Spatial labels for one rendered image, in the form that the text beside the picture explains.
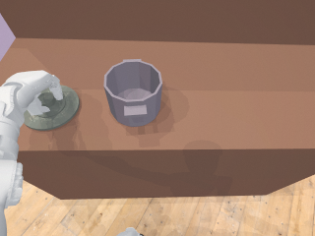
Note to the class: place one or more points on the pot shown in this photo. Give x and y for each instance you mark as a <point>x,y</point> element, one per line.
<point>133,90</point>

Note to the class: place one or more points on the left robot hand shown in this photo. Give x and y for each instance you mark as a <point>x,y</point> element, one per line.
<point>39,81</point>

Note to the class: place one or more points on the robot left upper arm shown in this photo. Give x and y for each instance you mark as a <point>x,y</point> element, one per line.
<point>11,188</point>

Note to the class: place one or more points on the left robot shin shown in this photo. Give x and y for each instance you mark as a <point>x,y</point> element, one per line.
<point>130,229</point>

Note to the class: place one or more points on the lid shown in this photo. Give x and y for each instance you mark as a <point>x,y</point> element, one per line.
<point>60,113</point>

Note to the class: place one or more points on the knob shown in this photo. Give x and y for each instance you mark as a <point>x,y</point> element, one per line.
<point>47,99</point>

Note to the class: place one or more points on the table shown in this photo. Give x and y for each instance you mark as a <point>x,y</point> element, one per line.
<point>237,106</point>

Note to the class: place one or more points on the robot left forearm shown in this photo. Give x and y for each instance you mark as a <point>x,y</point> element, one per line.
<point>15,98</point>

